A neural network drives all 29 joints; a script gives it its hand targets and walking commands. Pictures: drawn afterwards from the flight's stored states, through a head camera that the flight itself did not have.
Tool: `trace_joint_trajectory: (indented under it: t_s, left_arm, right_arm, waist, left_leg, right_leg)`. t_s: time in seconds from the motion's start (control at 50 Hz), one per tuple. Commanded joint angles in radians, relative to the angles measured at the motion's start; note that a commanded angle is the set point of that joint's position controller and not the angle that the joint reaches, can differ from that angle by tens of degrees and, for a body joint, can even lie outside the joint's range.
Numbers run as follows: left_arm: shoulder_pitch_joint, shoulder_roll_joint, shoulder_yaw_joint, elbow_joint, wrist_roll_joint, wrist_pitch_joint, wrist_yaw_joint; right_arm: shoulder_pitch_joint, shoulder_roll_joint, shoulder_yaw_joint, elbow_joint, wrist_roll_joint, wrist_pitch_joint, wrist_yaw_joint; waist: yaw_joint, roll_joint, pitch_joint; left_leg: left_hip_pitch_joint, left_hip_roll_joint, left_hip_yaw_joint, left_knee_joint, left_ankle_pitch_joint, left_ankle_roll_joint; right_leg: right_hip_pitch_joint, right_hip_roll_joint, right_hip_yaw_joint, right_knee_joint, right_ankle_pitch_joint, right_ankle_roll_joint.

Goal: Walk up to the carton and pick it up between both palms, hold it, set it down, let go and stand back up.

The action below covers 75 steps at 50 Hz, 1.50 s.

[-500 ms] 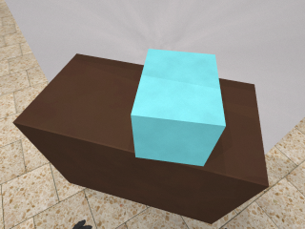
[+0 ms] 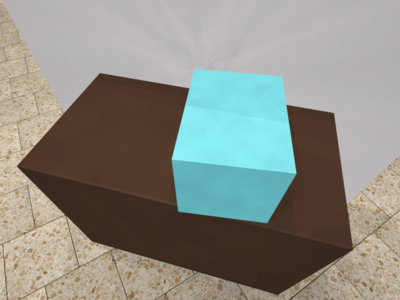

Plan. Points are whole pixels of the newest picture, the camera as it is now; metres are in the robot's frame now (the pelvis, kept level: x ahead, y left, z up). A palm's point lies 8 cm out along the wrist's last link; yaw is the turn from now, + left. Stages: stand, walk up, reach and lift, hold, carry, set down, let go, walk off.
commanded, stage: stand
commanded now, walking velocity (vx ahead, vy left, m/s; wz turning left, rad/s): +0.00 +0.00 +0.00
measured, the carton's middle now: (229, 144) +0.46 -0.06 +0.00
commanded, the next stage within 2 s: walk up in 1.24 s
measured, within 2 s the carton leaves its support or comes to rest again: neither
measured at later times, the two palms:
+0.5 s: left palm out of the picture +0.00 +0.20 -0.15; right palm out of the picture +0.00 -0.20 -0.15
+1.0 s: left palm out of the picture -0.01 +0.19 -0.15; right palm out of the picture +0.00 -0.21 -0.15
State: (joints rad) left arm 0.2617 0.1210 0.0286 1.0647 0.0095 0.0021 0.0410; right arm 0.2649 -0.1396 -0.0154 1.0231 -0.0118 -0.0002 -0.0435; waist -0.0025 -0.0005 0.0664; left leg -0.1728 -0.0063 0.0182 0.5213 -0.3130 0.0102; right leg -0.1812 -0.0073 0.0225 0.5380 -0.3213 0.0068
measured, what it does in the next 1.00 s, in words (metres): stands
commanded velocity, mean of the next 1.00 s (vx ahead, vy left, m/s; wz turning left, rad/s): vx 0.00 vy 0.00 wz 0.00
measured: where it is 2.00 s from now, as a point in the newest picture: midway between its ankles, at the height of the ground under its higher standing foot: outside the picture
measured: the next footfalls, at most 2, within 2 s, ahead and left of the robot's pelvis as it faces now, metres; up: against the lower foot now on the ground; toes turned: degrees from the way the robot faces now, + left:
none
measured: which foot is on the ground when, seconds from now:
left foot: down 0.00-1.00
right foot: down 0.00-1.00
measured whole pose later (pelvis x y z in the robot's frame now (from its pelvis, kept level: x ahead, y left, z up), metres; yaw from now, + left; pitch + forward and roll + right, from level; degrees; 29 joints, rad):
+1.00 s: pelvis +0.02 -0.01 +0.00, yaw +0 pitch -3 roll +0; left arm 0.27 0.09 0.01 1.22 0.01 0.00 0.06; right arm 0.26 -0.10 -0.01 1.19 -0.01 0.00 -0.06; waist 0.00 0.00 0.08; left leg -0.08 0.01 0.01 0.45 -0.31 0.00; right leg -0.09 0.00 0.02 0.47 -0.32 0.00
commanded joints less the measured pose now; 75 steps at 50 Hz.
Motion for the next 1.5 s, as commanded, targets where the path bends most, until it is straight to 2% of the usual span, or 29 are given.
trace_joint_trajectory:
  t_s: [0.0,0.04,0.08,0.16,0.18,0.24,0.28,0.32,0.34,0.36,0.46,0.52,0.6,0.64,0.66,0.8,0.82,0.84,0.86,0.88,0.9,1.02,1.06,1.16,1.2,1.3,1.36,1.4,1.48]
  left_arm:
    - [0.060,0.092,0.013,0.014,0.000,-0.018,0.009]
    - [0.065,0.065,0.006,0.012,-0.005,-0.017,0.004]
    - [0.053,0.077,0.008,0.037,0.002,-0.009,0.010]
    - [0.077,0.059,0.003,0.055,-0.004,-0.006,0.007]
    - [0.073,0.053,0.002,0.065,-0.001,-0.006,0.010]
    - [0.066,0.051,-0.001,0.074,-0.006,-0.014,0.013]
    - [0.065,0.070,0.007,0.088,0.001,-0.016,0.012]
    - [0.095,0.051,-0.002,0.099,0.003,-0.019,0.015]
    - [0.097,0.026,-0.008,0.105,-0.002,-0.016,0.016]
    - [0.091,0.046,-0.006,0.109,-0.003,-0.017,0.018]
    - [0.069,0.071,0.000,0.107,0.001,-0.017,0.016]
    - [0.077,0.053,-0.002,0.124,0.002,-0.011,0.019]
    - [0.108,0.070,0.005,0.137,-0.005,-0.016,0.023]
    - [0.073,0.058,-0.004,0.132,0.002,-0.012,0.019]
    - [0.062,0.034,-0.006,0.129,-0.001,-0.012,0.019]
    - [0.074,0.069,-0.001,0.138,0.003,-0.010,0.017]
    - [0.099,0.057,-0.002,0.147,0.002,-0.009,0.019]
    - [0.114,0.039,-0.009,0.155,0.000,-0.012,0.014]
    - [0.116,0.033,-0.015,0.149,-0.001,-0.016,0.016]
    - [0.101,0.039,-0.014,0.149,-0.002,-0.015,0.017]
    - [0.099,0.024,-0.016,0.151,-0.003,-0.013,0.021]
    - [0.081,0.031,-0.016,0.140,-0.003,-0.008,0.017]
    - [0.093,0.036,-0.015,0.146,-0.006,-0.011,0.017]
    - [0.101,0.067,-0.004,0.146,0.001,-0.017,0.017]
    - [0.108,0.046,-0.006,0.142,-0.003,-0.015,0.016]
    - [0.103,0.062,-0.019,0.129,-0.009,-0.011,0.016]
    - [0.119,0.063,-0.021,0.125,-0.004,-0.013,0.014]
    - [0.105,0.069,-0.019,0.118,-0.005,-0.015,0.016]
    - [0.131,0.069,-0.023,0.117,-0.005,-0.015,0.013]
  right_arm:
    - [0.059,-0.101,-0.024,0.000,-0.003,-0.008,-0.002]
    - [0.043,-0.084,-0.021,0.021,0.001,-0.004,-0.008]
    - [0.075,-0.077,-0.015,0.043,0.000,-0.008,-0.004]
    - [0.069,-0.096,-0.018,0.072,-0.002,-0.009,-0.008]
    - [0.050,-0.067,-0.013,0.074,-0.005,-0.011,-0.008]
    - [0.067,-0.037,-0.005,0.102,0.003,-0.008,-0.009]
    - [0.072,-0.044,-0.009,0.110,-0.002,-0.010,-0.012]
    - [0.099,-0.057,-0.009,0.134,0.000,-0.008,-0.013]
    - [0.081,-0.069,-0.015,0.127,0.005,-0.008,-0.014]
    - [0.076,-0.072,-0.015,0.126,0.005,-0.009,-0.010]
    - [0.089,-0.035,-0.009,0.153,0.001,-0.003,-0.014]
    - [0.078,-0.045,-0.012,0.152,0.002,-0.005,-0.014]
    - [0.073,-0.019,0.001,0.164,-0.004,-0.012,-0.016]
    - [0.059,-0.041,-0.011,0.162,0.004,-0.013,-0.012]
    - [0.043,-0.067,-0.014,0.163,-0.003,-0.013,-0.015]
    - [0.101,-0.018,0.001,0.167,-0.001,-0.005,-0.012]
    - [0.091,-0.026,-0.004,0.173,0.004,-0.004,-0.014]
    - [0.084,-0.044,-0.011,0.162,0.000,-0.005,-0.017]
    - [0.086,-0.031,-0.008,0.163,0.004,-0.002,-0.019]
    - [0.098,-0.058,-0.010,0.161,0.005,-0.001,-0.018]
    - [0.105,-0.035,-0.008,0.167,0.003,-0.001,-0.016]
    - [0.108,-0.038,-0.002,0.161,0.004,-0.002,-0.011]
    - [0.093,-0.054,-0.004,0.157,0.001,-0.002,-0.014]
    - [0.128,-0.033,-0.009,0.170,-0.001,-0.002,-0.016]
    - [0.138,-0.023,-0.007,0.171,0.000,-0.007,-0.016]
    - [0.114,-0.036,-0.005,0.160,0.001,-0.011,-0.015]
    - [0.119,-0.044,-0.002,0.164,0.000,-0.013,-0.015]
    - [0.135,-0.031,0.001,0.164,-0.002,-0.014,-0.012]
    - [0.136,-0.039,0.001,0.160,0.001,-0.015,-0.012]
  waist:
    - [-0.017,-0.048,0.001]
    - [0.000,0.014,0.019]
    - [-0.017,-0.008,0.028]
    - [-0.002,-0.013,0.038]
    - [0.005,-0.051,0.038]
    - [-0.002,0.042,0.057]
    - [-0.005,-0.008,0.022]
    - [-0.006,0.028,0.017]
    - [-0.004,-0.055,0.012]
    - [-0.006,-0.071,-0.010]
    - [-0.008,0.025,0.031]
    - [-0.006,-0.044,0.032]
    - [0.014,0.016,0.011]
    - [0.005,-0.018,0.036]
    - [0.008,0.014,0.043]
    - [-0.005,-0.001,0.034]
    - [-0.002,0.035,0.057]
    - [0.007,0.001,0.034]
    - [0.002,0.035,0.039]
    - [-0.011,-0.022,0.065]
    - [-0.006,0.016,0.063]
    - [-0.013,-0.033,0.081]
    - [-0.005,0.003,0.081]
    - [-0.010,-0.036,0.053]
    - [-0.008,0.002,0.041]
    - [0.002,-0.049,0.048]
    - [0.007,0.008,0.025]
    - [-0.002,-0.027,0.011]
    - [0.006,0.005,0.038]
  left_leg:
    - [0.048,0.077,-0.086,-0.101,0.291,0.044]
    - [0.020,0.071,-0.081,-0.104,0.262,0.038]
    - [0.021,0.075,-0.077,-0.122,0.228,0.038]
    - [0.030,0.071,-0.072,-0.138,0.244,0.030]
    - [0.016,0.088,-0.089,-0.141,0.268,0.039]
    - [0.033,0.079,-0.077,-0.143,0.273,0.034]
    - [0.059,0.086,-0.079,-0.126,0.334,0.035]
    - [0.043,0.082,-0.074,-0.121,0.356,0.035]
    - [0.055,0.081,-0.079,-0.124,0.320,0.035]
    - [0.052,0.081,-0.076,-0.130,0.325,0.040]
    - [0.060,0.075,-0.059,-0.139,0.337,0.023]
    - [0.048,0.088,-0.075,-0.136,0.343,0.030]
    - [0.059,0.090,-0.069,-0.139,0.414,0.034]
    - [0.059,0.084,-0.073,-0.147,0.372,0.030]
    - [0.054,0.090,-0.072,-0.140,0.396,0.032]
    - [0.056,0.088,-0.072,-0.146,0.351,0.027]
    - [0.048,0.087,-0.068,-0.142,0.346,0.030]
    - [0.078,0.092,-0.068,-0.143,0.356,0.033]
    - [0.078,0.091,-0.066,-0.136,0.358,0.030]
    - [0.058,0.090,-0.076,-0.140,0.350,0.027]
    - [0.050,0.098,-0.073,-0.141,0.351,0.030]
    - [0.031,0.085,-0.065,-0.160,0.305,0.018]
    - [0.055,0.085,-0.069,-0.158,0.302,0.021]
    - [0.048,0.086,-0.063,-0.161,0.323,0.013]
    - [0.068,0.092,-0.064,-0.153,0.393,0.018]
    - [0.038,0.089,-0.053,-0.150,0.341,0.005]
    - [0.069,0.089,-0.044,-0.152,0.346,0.003]
    - [0.051,0.094,-0.040,-0.149,0.368,0.001]
    - [0.061,0.097,-0.041,-0.156,0.377,0.006]
  right_leg:
    - [-0.031,-0.059,0.065,-0.115,0.328,-0.031]
    - [-0.025,-0.060,0.077,-0.129,0.288,-0.037]
    - [-0.028,-0.051,0.058,-0.123,0.243,-0.026]
    - [-0.037,-0.058,0.069,-0.136,0.237,-0.038]
    - [-0.014,-0.052,0.051,-0.126,0.250,-0.040]
    - [-0.021,-0.063,0.065,-0.125,0.278,-0.031]
    - [0.000,-0.059,0.060,-0.125,0.336,-0.036]
    - [0.037,-0.071,0.065,-0.123,0.373,-0.036]
    - [0.022,-0.064,0.060,-0.132,0.392,-0.041]
    - [0.056,-0.062,0.052,-0.124,0.397,-0.035]
    - [0.022,-0.068,0.063,-0.135,0.363,-0.041]
    - [0.041,-0.061,0.052,-0.136,0.370,-0.037]
    - [0.073,-0.071,0.055,-0.132,0.402,-0.039]
    - [0.048,-0.068,0.057,-0.130,0.406,-0.041]
    - [0.048,-0.070,0.060,-0.131,0.400,-0.038]
    - [0.051,-0.060,0.045,-0.144,0.361,-0.036]
    - [0.041,-0.069,0.053,-0.140,0.376,-0.028]
    - [0.040,-0.070,0.061,-0.145,0.388,-0.034]
    - [0.044,-0.079,0.059,-0.149,0.416,-0.038]
    - [0.032,-0.072,0.062,-0.147,0.400,-0.037]
    - [0.053,-0.078,0.063,-0.145,0.392,-0.038]
    - [0.036,-0.059,0.049,-0.150,0.350,-0.034]
    - [0.022,-0.067,0.069,-0.157,0.343,-0.036]
    - [0.072,-0.065,0.045,-0.155,0.395,-0.032]
    - [0.070,-0.066,0.056,-0.140,0.401,-0.041]
    - [0.066,-0.082,0.068,-0.186,0.420,-0.046]
    - [0.061,-0.087,0.078,-0.191,0.417,-0.046]
    - [0.087,-0.089,0.070,-0.180,0.447,-0.053]
    - [0.054,-0.080,0.073,-0.183,0.426,-0.048]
